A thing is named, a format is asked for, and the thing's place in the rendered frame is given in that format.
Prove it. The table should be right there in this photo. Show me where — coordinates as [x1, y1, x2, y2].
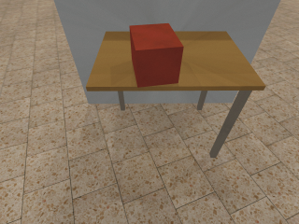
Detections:
[86, 31, 266, 158]

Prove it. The carton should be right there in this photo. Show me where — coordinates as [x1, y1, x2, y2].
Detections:
[129, 23, 184, 88]

